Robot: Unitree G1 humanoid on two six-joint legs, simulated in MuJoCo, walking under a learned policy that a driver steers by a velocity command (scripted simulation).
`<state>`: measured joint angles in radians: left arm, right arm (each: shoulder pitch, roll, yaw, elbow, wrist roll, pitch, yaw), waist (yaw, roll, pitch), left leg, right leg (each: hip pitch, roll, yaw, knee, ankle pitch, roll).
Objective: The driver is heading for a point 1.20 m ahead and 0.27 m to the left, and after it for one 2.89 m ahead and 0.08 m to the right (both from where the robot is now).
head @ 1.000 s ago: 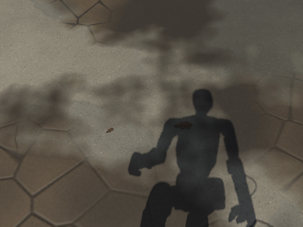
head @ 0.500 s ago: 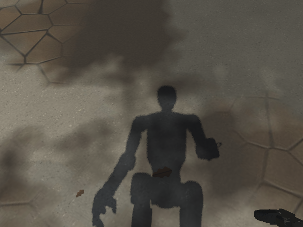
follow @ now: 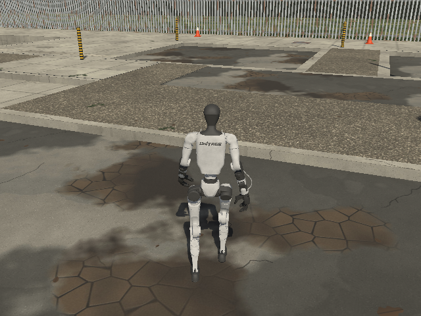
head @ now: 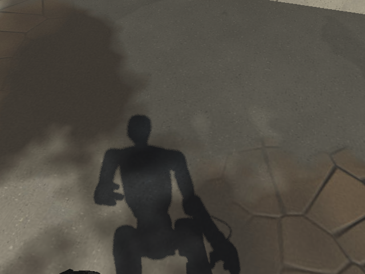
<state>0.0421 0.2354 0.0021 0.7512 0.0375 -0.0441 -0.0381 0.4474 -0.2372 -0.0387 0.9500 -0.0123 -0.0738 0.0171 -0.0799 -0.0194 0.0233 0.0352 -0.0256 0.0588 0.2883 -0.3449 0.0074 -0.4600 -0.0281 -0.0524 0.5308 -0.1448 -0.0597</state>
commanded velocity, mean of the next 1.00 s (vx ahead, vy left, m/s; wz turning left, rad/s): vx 0.50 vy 0.00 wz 0.36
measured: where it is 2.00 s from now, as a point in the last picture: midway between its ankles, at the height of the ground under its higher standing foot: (111, 153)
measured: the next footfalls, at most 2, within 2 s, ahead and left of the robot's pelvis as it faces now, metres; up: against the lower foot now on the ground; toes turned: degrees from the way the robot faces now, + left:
right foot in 0.02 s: +0.15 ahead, -0.10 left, +0.00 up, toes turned -3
left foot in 0.56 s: +0.43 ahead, +0.10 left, +0.00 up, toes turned +17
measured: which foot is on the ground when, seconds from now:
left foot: down 0.00-0.04, up 0.06-0.54, down 0.56-1.00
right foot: up 0.00-0.00, down 0.02-0.58, up 0.60-1.00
